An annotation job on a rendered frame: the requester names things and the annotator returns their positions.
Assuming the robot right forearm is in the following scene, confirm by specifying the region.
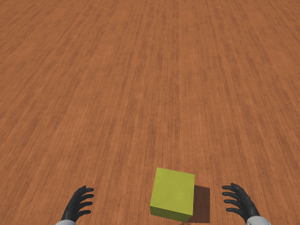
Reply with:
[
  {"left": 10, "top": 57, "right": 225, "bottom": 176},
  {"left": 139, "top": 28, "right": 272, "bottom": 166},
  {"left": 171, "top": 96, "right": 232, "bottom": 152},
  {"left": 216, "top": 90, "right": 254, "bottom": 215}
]
[{"left": 247, "top": 216, "right": 271, "bottom": 225}]

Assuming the robot right hand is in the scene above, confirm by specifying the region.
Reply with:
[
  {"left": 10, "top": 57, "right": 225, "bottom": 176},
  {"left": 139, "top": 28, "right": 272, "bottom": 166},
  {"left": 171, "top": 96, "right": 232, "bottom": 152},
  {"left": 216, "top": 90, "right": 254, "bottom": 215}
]
[{"left": 221, "top": 183, "right": 261, "bottom": 224}]

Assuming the robot left hand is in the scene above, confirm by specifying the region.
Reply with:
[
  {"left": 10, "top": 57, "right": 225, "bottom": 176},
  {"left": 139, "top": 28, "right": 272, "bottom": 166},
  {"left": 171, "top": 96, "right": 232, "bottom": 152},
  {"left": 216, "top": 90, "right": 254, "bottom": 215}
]
[{"left": 61, "top": 186, "right": 95, "bottom": 223}]

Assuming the carton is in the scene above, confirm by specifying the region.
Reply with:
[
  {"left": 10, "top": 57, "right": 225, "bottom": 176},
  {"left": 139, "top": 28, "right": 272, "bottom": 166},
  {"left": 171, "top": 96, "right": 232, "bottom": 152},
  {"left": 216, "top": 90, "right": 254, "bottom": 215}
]
[{"left": 150, "top": 167, "right": 195, "bottom": 223}]

